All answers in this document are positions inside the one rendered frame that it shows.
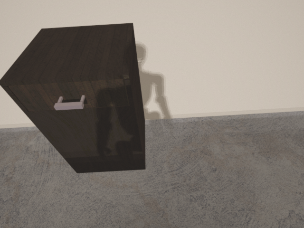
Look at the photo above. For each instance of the handle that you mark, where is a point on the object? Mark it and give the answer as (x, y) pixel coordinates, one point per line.
(70, 105)

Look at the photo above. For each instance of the cabinet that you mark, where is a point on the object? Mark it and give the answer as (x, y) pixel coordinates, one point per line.
(95, 139)

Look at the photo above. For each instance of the drawer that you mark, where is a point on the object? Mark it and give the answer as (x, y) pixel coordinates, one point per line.
(100, 93)

